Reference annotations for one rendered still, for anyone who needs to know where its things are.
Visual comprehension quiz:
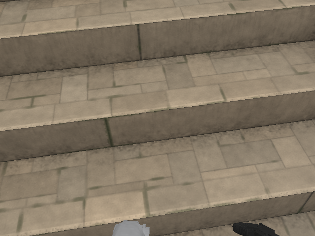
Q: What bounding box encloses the left robot thigh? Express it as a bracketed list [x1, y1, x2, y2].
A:
[112, 220, 150, 236]

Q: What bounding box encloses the right robot hand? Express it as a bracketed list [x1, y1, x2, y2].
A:
[232, 222, 280, 236]

